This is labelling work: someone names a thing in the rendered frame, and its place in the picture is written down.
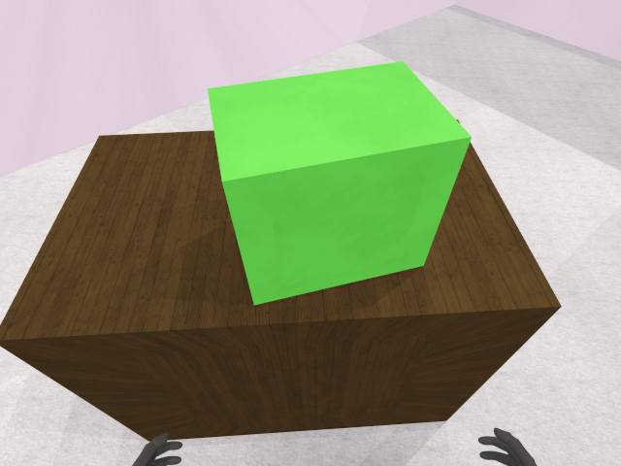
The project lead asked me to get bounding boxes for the carton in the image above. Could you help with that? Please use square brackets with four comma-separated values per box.
[208, 61, 472, 305]

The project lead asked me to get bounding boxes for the right robot hand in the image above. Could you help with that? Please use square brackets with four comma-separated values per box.
[478, 428, 538, 466]

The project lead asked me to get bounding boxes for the pedestal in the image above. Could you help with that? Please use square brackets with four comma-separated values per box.
[0, 119, 562, 442]

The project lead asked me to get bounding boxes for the left robot hand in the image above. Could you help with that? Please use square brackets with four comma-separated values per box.
[132, 433, 182, 466]

